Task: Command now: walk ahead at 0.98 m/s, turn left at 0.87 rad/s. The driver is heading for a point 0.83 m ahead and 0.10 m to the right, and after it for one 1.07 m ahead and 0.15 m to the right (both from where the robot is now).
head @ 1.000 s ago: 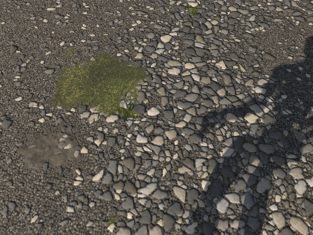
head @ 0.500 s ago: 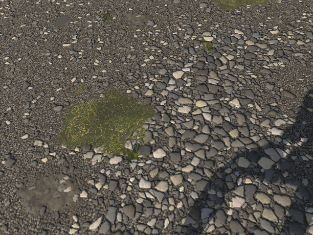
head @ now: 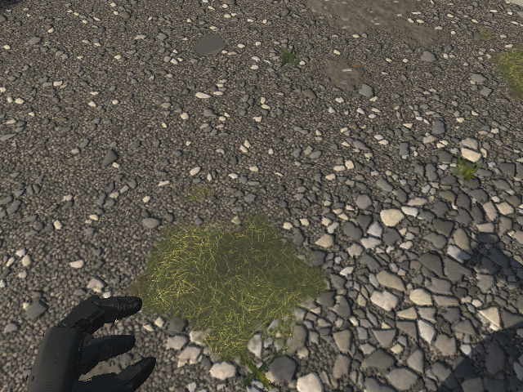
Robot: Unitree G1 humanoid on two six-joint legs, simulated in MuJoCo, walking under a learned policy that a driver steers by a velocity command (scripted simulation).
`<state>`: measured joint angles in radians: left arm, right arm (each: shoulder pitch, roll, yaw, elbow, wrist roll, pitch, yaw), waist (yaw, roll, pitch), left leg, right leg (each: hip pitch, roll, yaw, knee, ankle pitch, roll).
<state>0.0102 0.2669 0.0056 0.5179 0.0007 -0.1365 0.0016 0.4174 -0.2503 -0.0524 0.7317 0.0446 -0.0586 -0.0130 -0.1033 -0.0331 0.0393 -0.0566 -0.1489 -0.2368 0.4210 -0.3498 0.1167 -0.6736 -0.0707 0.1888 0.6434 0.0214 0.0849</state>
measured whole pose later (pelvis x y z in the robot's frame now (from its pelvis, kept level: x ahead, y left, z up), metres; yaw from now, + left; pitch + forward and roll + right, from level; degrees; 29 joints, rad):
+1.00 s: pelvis +0.83 +0.04 -0.03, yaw -9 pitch -2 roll +4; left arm 0.15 0.34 0.06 0.63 -0.01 -0.02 -0.06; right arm 0.29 -0.30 -0.07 0.82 0.03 -0.07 -0.02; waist -0.04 -0.03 0.08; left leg 0.09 0.04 0.26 0.64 -0.47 -0.04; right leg -0.55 -0.01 -0.08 0.64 0.04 -0.10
